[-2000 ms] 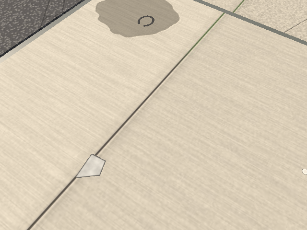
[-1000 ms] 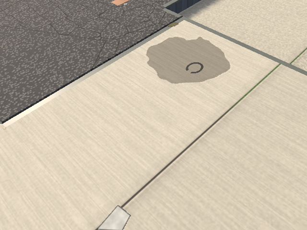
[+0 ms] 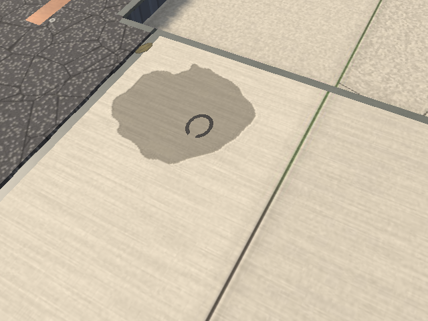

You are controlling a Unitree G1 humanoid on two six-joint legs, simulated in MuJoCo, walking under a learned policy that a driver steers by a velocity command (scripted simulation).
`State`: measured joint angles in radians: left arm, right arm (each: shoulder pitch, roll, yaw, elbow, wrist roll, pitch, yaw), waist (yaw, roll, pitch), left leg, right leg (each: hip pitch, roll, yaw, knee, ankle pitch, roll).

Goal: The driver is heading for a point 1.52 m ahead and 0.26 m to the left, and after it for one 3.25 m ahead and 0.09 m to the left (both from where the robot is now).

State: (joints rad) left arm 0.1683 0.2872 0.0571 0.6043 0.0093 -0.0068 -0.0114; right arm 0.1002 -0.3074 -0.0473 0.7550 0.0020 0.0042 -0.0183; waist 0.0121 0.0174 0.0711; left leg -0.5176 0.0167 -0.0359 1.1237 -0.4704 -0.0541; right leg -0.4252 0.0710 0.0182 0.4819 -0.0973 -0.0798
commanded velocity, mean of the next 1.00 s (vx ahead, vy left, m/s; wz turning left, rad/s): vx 0.01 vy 0.00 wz -0.07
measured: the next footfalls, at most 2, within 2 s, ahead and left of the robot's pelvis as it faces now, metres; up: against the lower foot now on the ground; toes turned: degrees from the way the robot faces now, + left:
left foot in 0.22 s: +0.08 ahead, +0.17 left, +0.00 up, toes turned -3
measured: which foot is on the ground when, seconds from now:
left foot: up 0.00-0.20, down 0.22-1.00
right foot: down 0.00-1.00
